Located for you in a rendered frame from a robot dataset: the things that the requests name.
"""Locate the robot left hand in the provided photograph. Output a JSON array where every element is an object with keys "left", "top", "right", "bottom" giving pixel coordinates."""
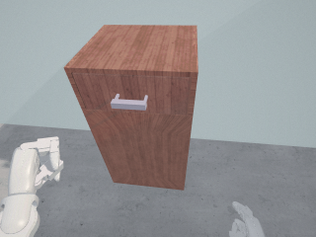
[{"left": 8, "top": 136, "right": 64, "bottom": 196}]

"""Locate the cabinet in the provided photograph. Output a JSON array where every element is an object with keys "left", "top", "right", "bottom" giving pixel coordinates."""
[{"left": 63, "top": 25, "right": 198, "bottom": 191}]

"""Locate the handle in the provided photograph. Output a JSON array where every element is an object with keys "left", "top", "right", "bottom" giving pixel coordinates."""
[{"left": 111, "top": 94, "right": 148, "bottom": 111}]

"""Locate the robot right hand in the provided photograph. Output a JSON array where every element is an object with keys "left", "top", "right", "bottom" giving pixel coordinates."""
[{"left": 229, "top": 201, "right": 267, "bottom": 237}]

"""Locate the drawer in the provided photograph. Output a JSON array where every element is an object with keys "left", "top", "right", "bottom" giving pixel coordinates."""
[{"left": 72, "top": 72, "right": 191, "bottom": 116}]

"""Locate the left robot forearm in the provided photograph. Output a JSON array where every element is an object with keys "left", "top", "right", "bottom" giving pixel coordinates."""
[{"left": 0, "top": 193, "right": 40, "bottom": 237}]

